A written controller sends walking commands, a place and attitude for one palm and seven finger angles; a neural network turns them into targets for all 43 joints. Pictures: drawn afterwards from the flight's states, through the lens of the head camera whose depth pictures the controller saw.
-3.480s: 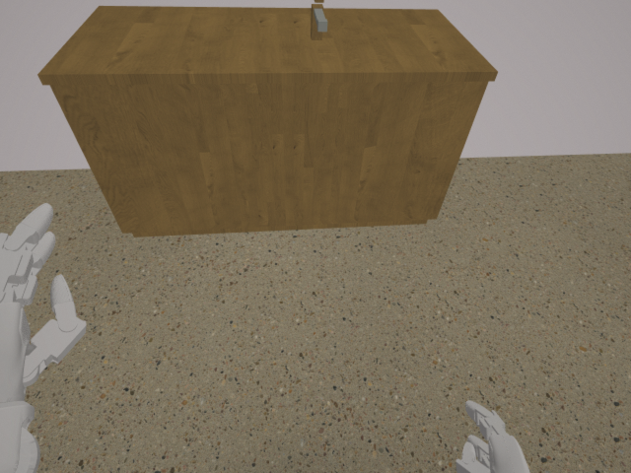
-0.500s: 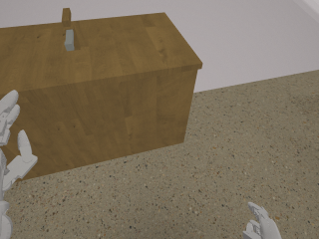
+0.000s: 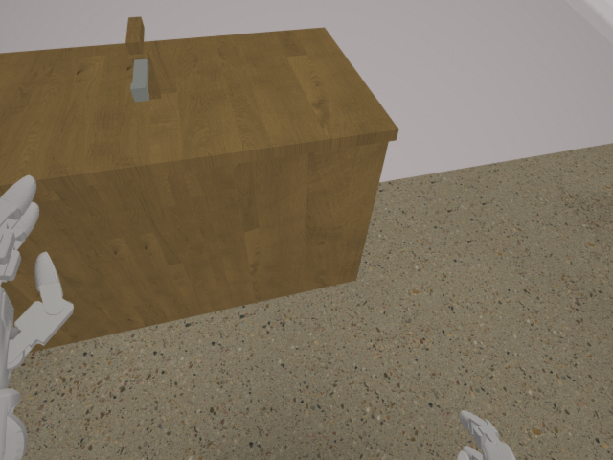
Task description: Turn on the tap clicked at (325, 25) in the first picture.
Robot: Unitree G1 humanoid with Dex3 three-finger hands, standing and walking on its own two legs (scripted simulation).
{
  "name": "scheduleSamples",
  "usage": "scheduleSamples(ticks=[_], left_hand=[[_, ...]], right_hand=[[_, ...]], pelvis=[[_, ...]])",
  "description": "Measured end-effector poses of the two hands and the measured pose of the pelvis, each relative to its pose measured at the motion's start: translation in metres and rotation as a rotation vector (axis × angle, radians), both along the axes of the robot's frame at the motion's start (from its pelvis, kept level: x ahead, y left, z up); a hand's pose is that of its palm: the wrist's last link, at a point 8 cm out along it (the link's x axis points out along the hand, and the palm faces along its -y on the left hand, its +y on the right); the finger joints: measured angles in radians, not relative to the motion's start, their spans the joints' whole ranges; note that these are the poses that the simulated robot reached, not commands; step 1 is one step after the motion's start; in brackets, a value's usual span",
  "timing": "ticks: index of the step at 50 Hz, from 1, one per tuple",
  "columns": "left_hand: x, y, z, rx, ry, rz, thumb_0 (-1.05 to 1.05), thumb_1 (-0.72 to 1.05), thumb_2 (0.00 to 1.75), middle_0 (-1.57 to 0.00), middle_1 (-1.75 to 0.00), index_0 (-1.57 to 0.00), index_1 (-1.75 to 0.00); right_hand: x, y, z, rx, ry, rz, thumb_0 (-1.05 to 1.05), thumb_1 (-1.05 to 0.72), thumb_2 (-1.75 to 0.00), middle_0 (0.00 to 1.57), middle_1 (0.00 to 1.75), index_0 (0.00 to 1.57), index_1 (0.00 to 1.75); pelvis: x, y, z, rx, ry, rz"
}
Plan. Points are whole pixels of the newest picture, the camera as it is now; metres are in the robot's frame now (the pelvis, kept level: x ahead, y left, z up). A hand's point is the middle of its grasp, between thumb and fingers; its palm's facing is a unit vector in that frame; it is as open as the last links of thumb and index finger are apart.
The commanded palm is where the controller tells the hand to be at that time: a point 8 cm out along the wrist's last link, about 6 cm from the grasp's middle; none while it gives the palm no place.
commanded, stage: take the last steps up to it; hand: left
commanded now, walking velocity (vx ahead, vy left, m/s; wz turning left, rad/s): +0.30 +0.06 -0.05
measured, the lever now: (140, 91) +0.75 +0.39 +0.08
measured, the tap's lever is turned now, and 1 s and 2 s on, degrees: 0 0 0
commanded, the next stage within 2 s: come to a stop and stand still in 1.24 s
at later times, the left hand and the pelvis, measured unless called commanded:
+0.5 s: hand (121, 225) +0.31 +0.23 +0.17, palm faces +0.40 -0.81 -0.43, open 7.4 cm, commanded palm +0.25 +0.27 +0.18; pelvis +0.09 -0.01 +0.00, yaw -1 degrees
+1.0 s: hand (151, 153) +0.43 +0.23 +0.18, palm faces +0.36 -0.80 -0.48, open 7.4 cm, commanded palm +0.38 +0.27 +0.18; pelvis +0.20 +0.00 -0.01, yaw -3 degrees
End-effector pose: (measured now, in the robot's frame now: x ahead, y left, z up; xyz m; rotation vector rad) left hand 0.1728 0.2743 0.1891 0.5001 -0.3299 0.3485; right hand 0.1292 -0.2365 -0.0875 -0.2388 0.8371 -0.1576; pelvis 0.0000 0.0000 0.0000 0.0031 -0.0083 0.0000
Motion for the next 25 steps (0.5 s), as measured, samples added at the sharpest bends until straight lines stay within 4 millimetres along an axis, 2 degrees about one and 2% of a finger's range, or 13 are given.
scheduleSamples(ticks=[3,7,11,14,20,25], left_hand=[[0.011,0.015,-0.002,0.003,-0.035,0.005,0.01,0.88,0.9,-0.21,-0.3,-0.21,-0.3],[0.033,0.027,-0.005,-0.008,-0.017,0.022,0.02,0.89,0.9,-0.21,-0.3,-0.21,-0.3],[0.048,0.017,0.001,-0.004,0.008,-0.006,0.02,0.89,0.9,-0.21,-0.3,-0.2,-0.3],[0.056,0.005,0.005,0.024,0.031,-0.024,0.02,0.89,0.9,-0.21,-0.3,-0.2,-0.3],[0.078,-0.009,-0.001,0.061,0.037,0.009,0.02,0.89,0.9,-0.21,-0.3,-0.21,-0.3],[0.101,-0.009,-0.003,0.003,0.047,0.023,0.02,0.88,0.9,-0.21,-0.3,-0.21,-0.3]], right_hand=[[0.017,0.006,-0.001,-0.022,-0.041,-0.016,0.01,-0.91,-0.9,0.2,0.3,0.2,0.3],[0.038,0.023,0.004,0.017,-0.081,-0.022,0.01,-0.91,-0.9,0.2,0.3,0.2,0.3],[0.054,0.037,0.008,0.069,-0.103,-0.005,0.01,-0.91,-0.9,0.2,0.3,0.2,0.3],[0.065,0.039,0.005,0.097,-0.106,0.004,0.01,-0.91,-0.9,0.2,0.3,0.2,0.3],[0.088,0.02,-0.021,0.108,-0.064,0.016,0.01,-0.9,-0.9,0.2,0.3,0.2,0.3],[0.101,-0.003,-0.015,0.054,0.006,0.001,0.01,-0.91,-0.9,0.2,0.3,0.2,0.3]], pelvis=[[0.01,0.012,-0.008,0.003,-0.014,-0.012],[0.02,0.017,-0.005,0.002,-0.009,-0.014],[0.033,0.015,0.002,-0.006,0.007,-0.024],[0.045,0.01,0.003,-0.008,0.011,-0.032],[0.069,-0.005,-0.011,-0.009,-0.001,-0.02],[0.089,-0.006,-0.001,0.008,0.009,-0.014]])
